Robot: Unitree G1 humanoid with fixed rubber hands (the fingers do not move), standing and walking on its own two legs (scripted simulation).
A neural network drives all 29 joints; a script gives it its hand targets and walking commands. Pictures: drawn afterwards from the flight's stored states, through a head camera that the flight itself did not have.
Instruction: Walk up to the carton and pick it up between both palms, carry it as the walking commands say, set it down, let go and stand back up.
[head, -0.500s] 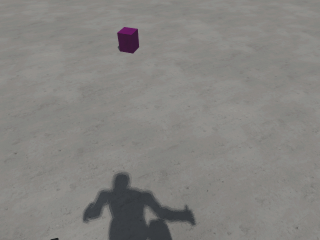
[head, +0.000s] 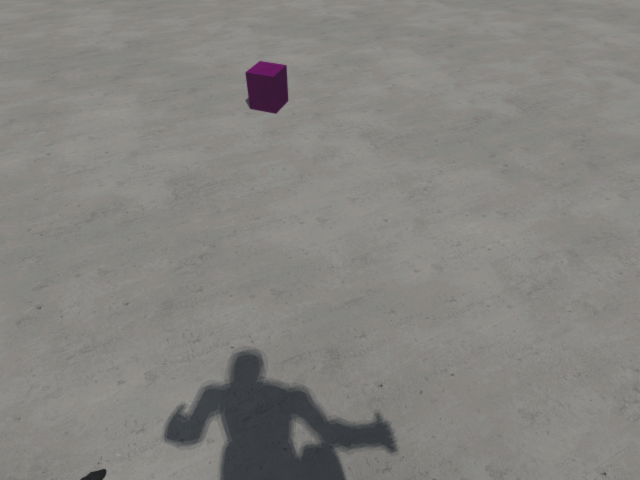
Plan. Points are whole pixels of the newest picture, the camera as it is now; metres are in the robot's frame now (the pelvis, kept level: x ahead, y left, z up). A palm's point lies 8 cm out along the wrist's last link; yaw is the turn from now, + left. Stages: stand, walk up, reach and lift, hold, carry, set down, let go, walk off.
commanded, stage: walk up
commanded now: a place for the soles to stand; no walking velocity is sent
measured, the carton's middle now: (267, 87) +2.66 +0.41 -0.65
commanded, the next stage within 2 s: none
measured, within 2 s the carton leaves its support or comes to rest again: neither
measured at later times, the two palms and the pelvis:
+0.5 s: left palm (40, 372) +0.30 +0.44 -0.07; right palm (529, 409) +0.26 -0.27 -0.06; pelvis +0.18 +0.09 +0.00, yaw +4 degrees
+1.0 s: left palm (78, 277) +0.49 +0.46 -0.07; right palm (420, 199) +0.72 -0.20 -0.06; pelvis +0.51 +0.10 +0.00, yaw +10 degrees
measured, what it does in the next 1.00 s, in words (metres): walks ahead: left foot, then right foot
